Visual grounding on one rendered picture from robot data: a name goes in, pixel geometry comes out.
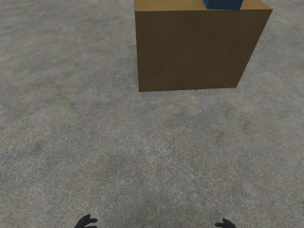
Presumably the left robot hand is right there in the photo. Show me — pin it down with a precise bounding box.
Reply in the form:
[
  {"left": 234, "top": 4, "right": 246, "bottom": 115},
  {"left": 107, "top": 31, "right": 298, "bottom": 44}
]
[{"left": 74, "top": 214, "right": 98, "bottom": 228}]

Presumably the carton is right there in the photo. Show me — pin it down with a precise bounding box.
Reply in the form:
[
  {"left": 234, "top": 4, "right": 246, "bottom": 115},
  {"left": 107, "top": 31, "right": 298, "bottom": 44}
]
[{"left": 202, "top": 0, "right": 243, "bottom": 10}]

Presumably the right robot hand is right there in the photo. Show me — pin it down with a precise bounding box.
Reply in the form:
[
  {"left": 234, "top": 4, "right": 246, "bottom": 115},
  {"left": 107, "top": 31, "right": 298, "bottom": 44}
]
[{"left": 215, "top": 218, "right": 237, "bottom": 228}]

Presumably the pedestal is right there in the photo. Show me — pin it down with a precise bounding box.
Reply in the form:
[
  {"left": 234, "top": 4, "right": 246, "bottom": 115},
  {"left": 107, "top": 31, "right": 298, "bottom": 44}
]
[{"left": 134, "top": 0, "right": 273, "bottom": 92}]

